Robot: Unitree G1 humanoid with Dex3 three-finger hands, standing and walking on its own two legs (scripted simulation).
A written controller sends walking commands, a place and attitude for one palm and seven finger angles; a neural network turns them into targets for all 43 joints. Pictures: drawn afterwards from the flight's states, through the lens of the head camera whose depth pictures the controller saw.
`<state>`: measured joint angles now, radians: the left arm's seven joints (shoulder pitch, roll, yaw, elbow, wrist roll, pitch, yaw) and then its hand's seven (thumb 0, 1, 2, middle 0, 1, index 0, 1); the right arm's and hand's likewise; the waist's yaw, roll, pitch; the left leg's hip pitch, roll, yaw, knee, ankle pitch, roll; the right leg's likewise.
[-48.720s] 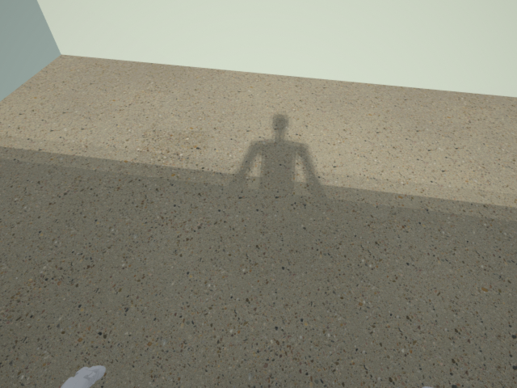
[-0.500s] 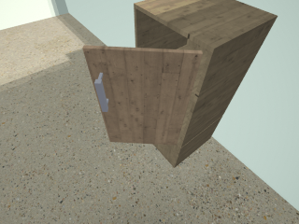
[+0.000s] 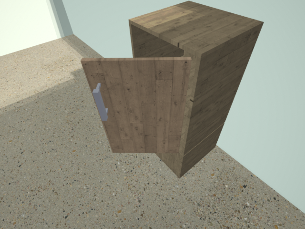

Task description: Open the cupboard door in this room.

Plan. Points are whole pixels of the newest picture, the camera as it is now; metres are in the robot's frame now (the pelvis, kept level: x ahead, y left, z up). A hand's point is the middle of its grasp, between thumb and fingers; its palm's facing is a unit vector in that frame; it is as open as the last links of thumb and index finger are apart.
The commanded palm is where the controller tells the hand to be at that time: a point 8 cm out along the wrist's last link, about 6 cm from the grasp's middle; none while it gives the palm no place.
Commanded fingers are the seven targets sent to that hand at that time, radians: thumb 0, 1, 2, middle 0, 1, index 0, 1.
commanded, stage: come to a stop and stand still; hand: left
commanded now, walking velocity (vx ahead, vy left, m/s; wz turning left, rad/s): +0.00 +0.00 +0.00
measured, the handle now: (101, 102) +0.57 +0.23 -0.02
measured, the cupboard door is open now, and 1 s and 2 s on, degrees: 49 49 49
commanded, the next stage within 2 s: look again from close up in 0.14 s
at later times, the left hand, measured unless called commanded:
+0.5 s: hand out of the picture +0.00 +0.15 -0.17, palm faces +0.03 -0.98 -0.19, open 7.3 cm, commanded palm none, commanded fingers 0.00 0.90 0.90 -0.20 -0.30 -0.20 -0.30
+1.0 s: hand (89, 209) +0.18 +0.18 -0.04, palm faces +0.26 -0.95 -0.16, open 7.5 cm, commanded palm +0.11 +0.22 -0.06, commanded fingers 0.00 0.67 0.80 -0.22 -0.45 -0.22 -0.45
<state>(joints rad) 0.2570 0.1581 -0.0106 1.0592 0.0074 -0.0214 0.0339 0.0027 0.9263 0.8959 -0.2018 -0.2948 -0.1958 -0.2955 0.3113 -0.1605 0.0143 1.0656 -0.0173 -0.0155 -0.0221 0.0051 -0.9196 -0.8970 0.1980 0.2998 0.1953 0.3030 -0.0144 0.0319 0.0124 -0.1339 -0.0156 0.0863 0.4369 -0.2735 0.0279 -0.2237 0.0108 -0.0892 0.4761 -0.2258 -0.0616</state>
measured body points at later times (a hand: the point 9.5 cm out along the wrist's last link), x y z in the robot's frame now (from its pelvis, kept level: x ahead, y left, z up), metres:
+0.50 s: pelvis +0.01 -0.02 +0.00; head +0.02 -0.03 +0.45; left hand +0.00 +0.20 -0.15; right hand -0.02 -0.23 -0.16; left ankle -0.02 +0.10 -0.74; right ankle +0.02 -0.08 -0.74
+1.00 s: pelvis +0.00 -0.01 -0.01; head +0.01 -0.05 +0.44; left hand +0.17 +0.23 -0.02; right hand +0.10 -0.27 -0.14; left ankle -0.02 +0.10 -0.74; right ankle +0.02 -0.08 -0.74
